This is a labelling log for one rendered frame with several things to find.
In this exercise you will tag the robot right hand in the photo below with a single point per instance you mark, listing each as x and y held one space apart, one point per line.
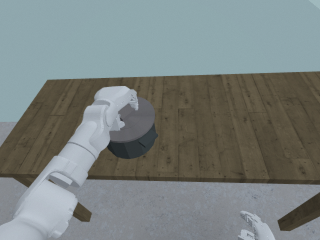
261 230

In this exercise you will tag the robot left forearm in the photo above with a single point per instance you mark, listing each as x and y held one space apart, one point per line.
71 166

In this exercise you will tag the left robot upper arm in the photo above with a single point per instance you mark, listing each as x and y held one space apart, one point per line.
46 214

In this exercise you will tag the knob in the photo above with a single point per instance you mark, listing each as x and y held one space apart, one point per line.
126 112

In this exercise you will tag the lid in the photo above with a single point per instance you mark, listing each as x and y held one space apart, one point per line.
137 125

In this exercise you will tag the pot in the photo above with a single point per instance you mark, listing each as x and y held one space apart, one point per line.
135 148

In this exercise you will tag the robot left hand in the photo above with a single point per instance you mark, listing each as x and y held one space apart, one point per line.
120 96

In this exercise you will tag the table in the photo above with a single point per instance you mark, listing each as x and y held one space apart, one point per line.
261 128

